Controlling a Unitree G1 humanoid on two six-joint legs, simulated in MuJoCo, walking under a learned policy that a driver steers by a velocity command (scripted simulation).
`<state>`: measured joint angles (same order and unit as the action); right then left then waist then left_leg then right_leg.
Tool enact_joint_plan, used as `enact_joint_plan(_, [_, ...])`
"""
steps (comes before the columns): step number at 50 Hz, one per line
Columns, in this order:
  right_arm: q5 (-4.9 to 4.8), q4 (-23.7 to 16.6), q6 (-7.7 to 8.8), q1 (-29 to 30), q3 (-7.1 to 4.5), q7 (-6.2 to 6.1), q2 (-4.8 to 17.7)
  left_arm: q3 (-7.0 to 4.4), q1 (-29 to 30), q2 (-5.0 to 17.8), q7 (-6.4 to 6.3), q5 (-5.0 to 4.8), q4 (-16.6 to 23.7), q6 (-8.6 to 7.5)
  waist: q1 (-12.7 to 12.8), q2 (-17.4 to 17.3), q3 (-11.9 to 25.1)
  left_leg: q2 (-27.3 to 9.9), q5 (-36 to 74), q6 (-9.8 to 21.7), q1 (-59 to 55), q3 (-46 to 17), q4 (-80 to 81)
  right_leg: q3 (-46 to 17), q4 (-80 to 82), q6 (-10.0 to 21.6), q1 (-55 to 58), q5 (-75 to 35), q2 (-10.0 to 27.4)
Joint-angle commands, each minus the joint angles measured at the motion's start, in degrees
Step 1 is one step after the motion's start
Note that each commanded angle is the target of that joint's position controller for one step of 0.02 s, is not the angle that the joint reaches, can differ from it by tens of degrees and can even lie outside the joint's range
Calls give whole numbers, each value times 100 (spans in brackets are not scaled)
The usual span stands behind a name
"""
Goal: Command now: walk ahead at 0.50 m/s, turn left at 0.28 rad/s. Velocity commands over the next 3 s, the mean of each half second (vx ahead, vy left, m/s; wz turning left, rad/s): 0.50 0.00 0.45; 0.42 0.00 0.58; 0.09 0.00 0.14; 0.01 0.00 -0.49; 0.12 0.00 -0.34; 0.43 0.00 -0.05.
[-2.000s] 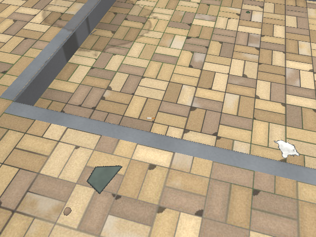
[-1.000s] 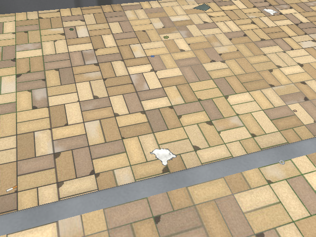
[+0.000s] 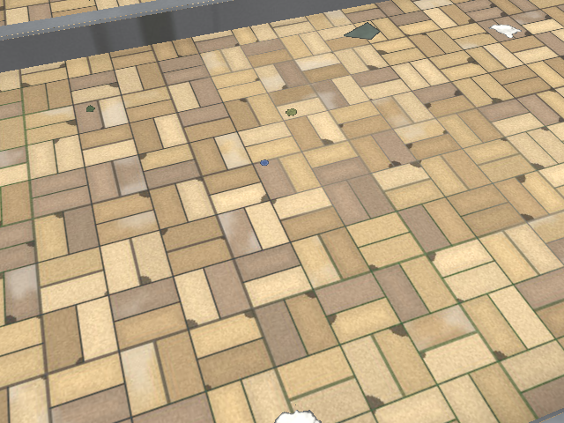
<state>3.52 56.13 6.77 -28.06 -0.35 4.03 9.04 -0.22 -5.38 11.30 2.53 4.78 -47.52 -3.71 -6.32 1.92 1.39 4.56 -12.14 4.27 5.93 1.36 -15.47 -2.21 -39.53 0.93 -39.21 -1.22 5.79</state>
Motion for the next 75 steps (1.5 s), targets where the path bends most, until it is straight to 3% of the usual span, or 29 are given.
enact_joint_plan(1, [13, -308, 60, 134, -173, 165, 888, -93, 313, 393, -29, 6, 450, -32, 372, -543, -213, -1471, 1624, 1153, 1022, -1037, 199, 214, 131, -8, 1157, -81, -262])
enact_joint_plan(4, [134, -399, 30, 433, -205, 83, 1003, -146, 306, 549, -176, -84, 556, -146, 630, -679, -187, -1783, 1889, 924, 582, -1388, -399, -70, 68, 155, 1541, 213, -212])
enact_joint_plan(5, [-139, -456, 14, 577, -264, 40, 1091, -261, 267, 828, -212, -191, 532, -198, 759, -385, -146, -1524, 1929, 838, 467, -1291, -719, 402, 1100, 280, 1876, 889, -438])
enact_joint_plan(6, [-75, -399, 40, 285, -255, -12, 1111, -339, -187, 993, -267, -294, 467, -283, 809, -460, 212, -1261, 2180, 626, 949, -1274, -1329, 365, 875, 584, 3239, 395, -386])
enact_joint_plan(8, [101, -575, 188, -657, 104, -28, -136, -323, -2348, 1263, -296, -239, 140, -372, 1125, 1723, 2700, 173, -2597, -213, 3427, -488, -5169, -3032, 1426, 2973, 7261, -1032, 2059])
enact_joint_plan(10, [-53, -618, 138, 736, -167, -108, 733, -398, -1845, 926, -271, -109, -5, -384, 1255, 313, 117, -561, -1451, 24, 4627, -883, -6421, -2575, 2295, 1890, 4577, 1637, 1766])
enact_joint_plan(14, [177, -602, -74, 1003, -86, -98, 247, -52, -1168, -174, -403, -178, 82, -289, 675, -94, -52, -1124, -235, 15, 3507, -781, -5510, -699, 2833, 1356, 3066, 650, 1065])
enact_joint_plan(19, [148, -689, -176, 1154, -37, 301, 156, -142, -1798, 67, -378, 217, -437, -303, 726, -89, -227, -1266, 1537, 30, 3708, -630, -4773, 457, 2601, 1360, 2822, -197, 944])
enact_joint_plan(23, [165, -889, -192, 1773, -44, 127, 416, 112, -2102, -140, -438, 80, -651, -464, 905, -149, -230, -1316, 3993, -41, 3749, -687, -2533, 936, 1921, 1105, 3139, 694, 600])
enact_joint_plan(26, [166, -1125, -372, 2123, -49, 144, 486, 230, -2514, -63, -267, 201, -858, -419, 966, -23, -792, -1307, 3838, 68, 3137, -387, -2518, 870, 1744, 1126, 2535, 1485, 901])
enact_joint_plan(30, [226, -1400, -452, 2898, 27, 127, 425, 240, -3161, 105, -357, -15, -1292, -415, 1300, -147, -1300, -1413, 2836, 12, 3785, -337, -1525, 623, 1299, 1039, 3889, 1642, 1244])
enact_joint_plan(31, [-1008, -1689, -519, 3910, -183, 116, 694, -201, -2522, 990, -499, -845, -1106, -200, 1501, -235, -1797, -1013, 2796, -79, 3944, -482, -1707, 828, 609, 714, 3263, 1471, 1181])
enact_joint_plan(32, [-1038, -1726, -544, 4010, -129, 150, 615, -211, -2741, 965, -589, -854, -1101, -86, 1573, -475, -1511, -1013, 2815, -105, 4159, -368, -1596, 926, 217, 647, 3773, 1238, 1270])
enact_joint_plan(35, [-689, -1481, -640, 3431, -168, 297, 425, -259, -2826, 648, -620, -669, -1041, 105, 1481, -89, -902, -863, 2885, 53, 2659, 90, -959, 1315, -1091, 333, 3558, 337, 1150])
enact_joint_plan(37, [-623, -762, -694, 1458, -497, 134, 943, -317, -2472, 770, -525, -616, -962, 89, 428, -84, 223, -398, 3359, 338, -381, 501, -935, 1535, -3406, 152, 2402, -460, 890])
enact_joint_plan(38, [-504, -471, -705, 534, -685, -21, 1469, -346, -2254, 681, -464, -640, -874, -32, -167, -894, 488, -803, 4593, 777, -2244, 27, -936, 1624, -5754, -295, 727, 2209, 171])
enact_joint_plan(39, [-339, -413, -554, 399, -693, -128, 2148, -231, -2815, 302, -356, -550, -559, -240, 213, -1944, 1500, -1808, 7259, 1481, -4357, -1246, -3029, 737, -7777, -489, -1393, 5264, -36])
enact_joint_plan(40, [-425, -500, -546, 2, -689, -149, 2037, -236, -2421, 734, -260, -694, -99, -432, -149, -1808, 2899, -2340, 6814, 2375, -4850, -2362, -2718, -92, -7916, -622, -1670, 5029, -93])
enact_joint_plan(42, [-389, -598, -657, 303, -662, -326, 1873, -142, -1332, 472, -352, -898, 498, -487, 75, -657, 2258, -2633, 1921, 2120, -3501, -3688, -876, -182, -6953, -508, -2438, 3860, 92])
enact_joint_plan(45, [-369, -1291, -458, 2269, -466, -342, 1385, -351, -1522, 741, -602, -466, 284, -138, 1073, 325, 406, -2439, 3006, 1681, 884, -2993, -634, -408, -4399, -655, -716, 2396, 337])
enact_joint_plan(48, [-301, -1465, -454, 2511, -554, -509, 1528, -376, -1029, 667, -635, -417, 486, -123, 1045, -492, 293, -1141, 3613, 1139, 2553, -1405, -661, -40, -1341, -675, 1356, 1397, -98])
enact_joint_plan(54, [-551, -1436, -679, 2074, -539, -693, 1166, -510, -448, 843, -443, -426, 783, -43, 1014, -775, 582, -843, 1201, 457, 1908, -1940, -1427, -37, 639, -446, 2496, -23, -629])
enact_joint_plan(55, [-513, -1459, -671, 1993, -500, -703, 961, -576, -646, 980, -442, -354, 766, -49, 1103, -637, 484, -537, 493, 196, 2181, -1873, -1920, -102, 923, -295, 2894, -494, -371])
enact_joint_plan(57, [-484, -1579, -599, 915, -413, -671, 652, -661, -1197, 1426, -391, -143, 797, 15, 731, 1871, 1359, 492, -3029, -449, 3559, -1156, -4768, -3023, 1485, 1167, 4346, -2765, 2022])
enact_joint_plan(59, [-507, -1377, -745, 1020, -590, -674, 1275, -549, -517, 961, -331, -292, 1021, 59, 648, 1031, 1048, -45, -2323, -613, 3706, -1188, -5759, -2841, 1871, 1266, 3679, 181, 1483])
enact_joint_plan(61, [-396, -1188, -981, 1107, -575, -700, 1057, -368, 237, 496, -268, -331, 987, 155, 361, 550, 523, -479, -1585, -728, 2794, -921, -5042, -1792, 2081, 893, 2263, 1290, 796])
enact_joint_plan(69, [-336, -1139, -751, 1533, -505, -637, 928, -533, -145, 928, -422, -539, 843, 309, 458, 711, 522, -287, -91, -436, 560, -222, -1203, -1545, 1958, 803, 1890, 1452, 304])
enact_joint_plan(73, [-256, -1163, -767, 1517, -645, -688, 1286, -522, 16, 773, -363, -562, 1159, 267, 537, -1547, 178, -1891, -583, 585, 555, -1773, -274, -2, 15, 1, 782, 2237, -843])
enact_joint_plan(75, [-247, -1364, -670, 1856, -642, -751, 1272, -640, -81, 956, -343, -566, 1142, 327, 499, -1435, 124, -2424, 1155, 927, 294, -2027, -354, 2, -1396, -59, 264, 3040, -699])
